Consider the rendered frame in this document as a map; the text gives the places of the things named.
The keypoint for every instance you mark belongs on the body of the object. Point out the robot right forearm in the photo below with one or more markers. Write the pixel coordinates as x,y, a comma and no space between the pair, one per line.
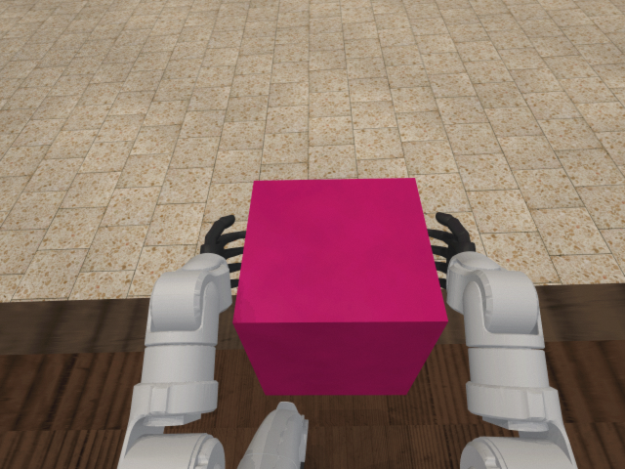
509,384

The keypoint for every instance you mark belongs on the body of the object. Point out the right robot hand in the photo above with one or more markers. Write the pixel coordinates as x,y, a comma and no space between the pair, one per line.
458,241

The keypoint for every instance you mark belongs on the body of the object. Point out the robot left upper arm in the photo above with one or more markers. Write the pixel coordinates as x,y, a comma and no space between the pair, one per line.
175,451

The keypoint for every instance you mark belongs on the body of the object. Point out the left robot hand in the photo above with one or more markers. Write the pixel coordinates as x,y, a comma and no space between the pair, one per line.
215,242

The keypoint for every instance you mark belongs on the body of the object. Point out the carton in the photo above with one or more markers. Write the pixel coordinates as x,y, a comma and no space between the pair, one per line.
338,292

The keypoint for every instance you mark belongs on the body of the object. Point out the robot left forearm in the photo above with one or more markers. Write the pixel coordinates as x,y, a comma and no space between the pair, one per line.
182,329

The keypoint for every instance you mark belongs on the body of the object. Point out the robot right upper arm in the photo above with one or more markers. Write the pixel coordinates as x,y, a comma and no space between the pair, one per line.
513,453

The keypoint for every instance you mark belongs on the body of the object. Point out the left robot thigh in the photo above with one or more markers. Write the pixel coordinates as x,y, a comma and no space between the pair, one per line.
279,443

